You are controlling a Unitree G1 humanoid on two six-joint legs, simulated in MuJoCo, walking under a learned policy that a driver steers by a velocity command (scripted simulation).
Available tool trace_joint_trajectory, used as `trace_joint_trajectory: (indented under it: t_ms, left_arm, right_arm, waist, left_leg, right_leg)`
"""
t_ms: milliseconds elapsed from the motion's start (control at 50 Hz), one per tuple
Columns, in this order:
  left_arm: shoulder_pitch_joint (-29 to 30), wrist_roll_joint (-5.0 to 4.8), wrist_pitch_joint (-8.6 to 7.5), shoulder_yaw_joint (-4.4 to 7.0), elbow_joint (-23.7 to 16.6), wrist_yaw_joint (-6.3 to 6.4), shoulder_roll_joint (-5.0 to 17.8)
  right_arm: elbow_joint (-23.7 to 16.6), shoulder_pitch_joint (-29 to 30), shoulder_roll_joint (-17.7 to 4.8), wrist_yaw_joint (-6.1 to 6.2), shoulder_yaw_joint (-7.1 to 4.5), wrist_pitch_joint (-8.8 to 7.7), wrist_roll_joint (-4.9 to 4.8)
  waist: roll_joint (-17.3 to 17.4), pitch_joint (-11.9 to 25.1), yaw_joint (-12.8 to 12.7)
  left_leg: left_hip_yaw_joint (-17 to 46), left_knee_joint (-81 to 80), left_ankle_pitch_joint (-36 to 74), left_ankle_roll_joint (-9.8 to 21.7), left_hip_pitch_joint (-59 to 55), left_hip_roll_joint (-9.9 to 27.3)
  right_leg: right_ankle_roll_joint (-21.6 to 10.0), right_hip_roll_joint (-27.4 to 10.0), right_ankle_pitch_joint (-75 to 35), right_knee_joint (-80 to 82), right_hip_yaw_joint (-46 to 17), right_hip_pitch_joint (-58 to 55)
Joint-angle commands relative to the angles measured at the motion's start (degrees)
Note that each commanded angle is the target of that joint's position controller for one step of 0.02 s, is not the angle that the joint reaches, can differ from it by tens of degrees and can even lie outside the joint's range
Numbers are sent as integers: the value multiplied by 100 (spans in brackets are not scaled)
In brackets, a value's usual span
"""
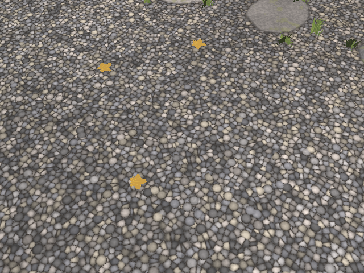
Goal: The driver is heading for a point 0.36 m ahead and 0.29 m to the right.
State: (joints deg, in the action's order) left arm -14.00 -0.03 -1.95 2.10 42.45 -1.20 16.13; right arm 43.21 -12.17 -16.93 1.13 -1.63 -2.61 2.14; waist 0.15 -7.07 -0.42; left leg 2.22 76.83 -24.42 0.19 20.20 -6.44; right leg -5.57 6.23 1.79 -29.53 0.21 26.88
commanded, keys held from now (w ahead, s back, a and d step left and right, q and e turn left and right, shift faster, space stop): e+shift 1.00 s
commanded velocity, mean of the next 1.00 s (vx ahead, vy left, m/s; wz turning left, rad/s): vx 0.05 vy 0.00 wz -0.90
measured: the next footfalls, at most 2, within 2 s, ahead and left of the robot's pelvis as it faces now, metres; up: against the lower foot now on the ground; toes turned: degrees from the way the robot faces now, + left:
left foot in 0.50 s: +0.23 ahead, +0.10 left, +0.00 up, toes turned -38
right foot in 1.04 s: +0.06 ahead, -0.03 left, +0.00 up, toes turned -62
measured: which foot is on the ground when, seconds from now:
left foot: up 0.00-0.48, down 0.50-1.00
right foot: down 0.00-0.52, up 0.54-1.00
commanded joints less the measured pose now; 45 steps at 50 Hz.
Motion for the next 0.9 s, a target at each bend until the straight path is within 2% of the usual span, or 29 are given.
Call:
trace_joint_trajectory:
  t_ms: [20, 40, 100, 180, 240, 300, 360, 420, 460, 480, 500, 520, 540, 560, 580, 600, 640, 680, 760, 840, 900]
  left_arm:
    - [-635, -65, 96, 257, -205, 82, 708]
    - [-625, -27, 120, 284, -183, 59, 771]
    - [-453, 51, 193, 393, -282, 59, 1018]
    - [-381, 4, 388, 490, -398, 137, 1115]
    - [-491, -5, 494, 551, -402, 169, 1129]
    - [-595, 21, 521, 599, -375, 178, 1149]
    - [-542, 67, 524, 626, -392, 157, 1191]
    - [-319, 112, 529, 638, -454, 108, 1251]
    - [-50, 109, 517, 624, -515, 72, 1248]
    - [79, 79, 498, 604, -534, 63, 1215]
    - [-117, 33, 458, 556, -478, 70, 1050]
    - [-579, 0, 425, 478, -438, 113, 743]
    - [-524, 50, 417, 532, -524, 138, 910]
    - [-211, 212, 421, 634, -504, 125, 1467]
    - [-259, 228, 462, 640, -463, 69, 1400]
    - [-426, 207, 532, 598, -382, 18, 1254]
    - [-540, 112, 635, 547, -315, -98, 1176]
    - [-244, 50, 671, 490, -410, -141, 1110]
    - [197, 40, 700, 397, -543, -212, 925]
    - [510, 27, 735, 339, -712, -277, 752]
    - [719, 2, 758, 290, -865, -320, 604]
  right_arm:
    - [-496, -425, -512, 4, -59, 238, 98]
    - [-494, -470, -447, 24, -24, 347, 99]
    - [-576, -295, -405, 61, 3, 462, 94]
    - [-714, 295, -511, 76, -34, 542, 26]
    - [-727, 618, -561, 74, -56, 491, -27]
    - [-715, 816, -570, 89, -53, 383, -69]
    - [-706, 903, -591, 95, -41, 285, -120]
    - [-665, 786, -651, 121, -47, 204, -185]
    - [-596, 499, -734, 180, -75, 167, -219]
    - [-560, 332, -800, 231, -100, 139, -209]
    - [-563, 371, -978, 295, -150, 124, -203]
    - [-730, 380, -1332, 337, -212, 166, -180]
    - [-936, 913, -1615, 286, -219, 215, -71]
    - [-832, 849, -1205, 251, -176, 254, -45]
    - [-838, 905, -909, 220, -100, 274, -92]
    - [-873, 955, -788, 190, -60, 289, -99]
    - [-961, 875, -714, 199, -25, 323, -71]
    - [-919, 538, -719, 174, -51, 328, -55]
    - [-775, 0, -830, 149, -168, 319, -46]
    - [-733, -127, -847, 94, -255, 285, -29]
    - [-752, -77, -854, 17, -304, 252, -19]
  waist:
    - [73, 1299, 140]
    - [12, 1237, 187]
    - [-103, 1350, 210]
    - [-472, 1203, -8]
    - [-665, 1007, -235]
    - [-750, 946, -384]
    - [-820, 937, -412]
    - [-886, 936, -312]
    - [-931, 919, -117]
    - [-874, 881, 31]
    - [-406, 975, -31]
    - [391, 1348, -194]
    - [1038, 1102, -199]
    - [550, 875, -158]
    - [457, 833, -237]
    - [459, 814, -277]
    - [669, 810, -224]
    - [697, 751, -52]
    - [905, 749, 208]
    - [916, 838, 236]
    - [932, 909, 213]
  left_leg:
    - [272, -175, 120, -166, 1075, 473]
    - [245, -431, 95, -206, 910, 487]
    - [237, -986, 332, -271, 898, 496]
    - [440, -1680, 806, -356, 1263, 495]
    - [614, -2188, 932, -365, 1560, 468]
    - [712, -2683, 855, -285, 1598, 377]
    - [738, -3198, 643, -159, 1277, 219]
    - [730, -3869, 479, -43, 523, 24]
    - [735, -4709, 587, -5, -351, -24]
    - [747, -5422, 915, 17, -929, 69]
    - [1012, -6100, 1108, 109, -1606, 533]
    - [2145, -6496, 221, 437, -2071, 1866]
    - [3222, -6774, 283, 976, -1631, 2796]
    - [2621, -6565, 1363, 1171, -1159, 2657]
    - [1859, -6276, 2114, 1071, -1010, 2271]
    - [1269, -6148, 2610, 980, -941, 1966]
    - [658, -5992, 3278, 991, -1049, 1759]
    - [373, -5914, 3459, 984, -1395, 1735]
    - [152, -5803, 3818, 1012, -2037, 1980]
    - [-168, -5748, 3865, 1111, -2062, 2293]
    - [-587, -5604, 3816, 1035, -1754, 2407]
  right_leg:
    - [-990, -1592, -2779, 1048, -2427, -1833]
    - [-891, -1464, -2529, 1121, -2345, -1489]
    - [-558, -1175, -1746, 1171, -2359, -1139]
    - [-26, -882, 810, 1478, -2873, -1151]
    - [64, -823, 1920, 1626, -3311, -1551]
    - [9, -808, 1836, 1512, -3590, -1955]
    - [-113, -766, 1381, 1308, -3804, -2045]
    - [-164, -702, 821, 1153, -4045, -1759]
    - [28, -547, 998, 1158, -4195, -1319]
    - [224, -361, 1521, 1091, -4170, -976]
    - [510, 18, 2763, 730, -3776, -550]
    - [767, 481, 3301, -555, -2733, -297]
    - [868, 908, 3347, -2042, -1403, 516]
    - [935, 297, 2748, -2791, -1150, 496]
    - [880, 175, 2422, -3223, -1025, 366]
    - [871, 139, 2221, -3698, -898, 349]
    - [904, -12, 2040, -4368, -590, 513]
    - [962, -211, 1928, -4183, -418, 768]
    - [1080, -512, 1995, -3456, -162, 964]
    - [999, -744, 2100, -2816, 36, 655]
    - [838, -806, 2181, -2120, 268, 4]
